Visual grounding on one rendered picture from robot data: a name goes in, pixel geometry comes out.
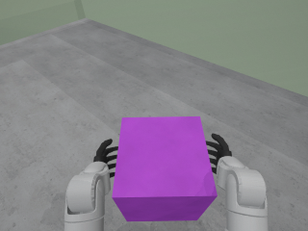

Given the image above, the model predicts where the carton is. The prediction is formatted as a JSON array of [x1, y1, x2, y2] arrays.
[[112, 116, 218, 221]]

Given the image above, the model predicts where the right robot hand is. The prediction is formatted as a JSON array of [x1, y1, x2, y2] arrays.
[[206, 133, 232, 174]]

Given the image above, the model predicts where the robot left forearm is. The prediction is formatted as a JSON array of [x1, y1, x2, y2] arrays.
[[64, 161, 111, 231]]

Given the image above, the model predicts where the robot right forearm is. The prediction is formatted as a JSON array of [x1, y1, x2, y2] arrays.
[[216, 156, 269, 231]]

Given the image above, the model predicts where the left robot hand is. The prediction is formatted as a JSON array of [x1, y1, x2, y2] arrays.
[[93, 139, 118, 178]]

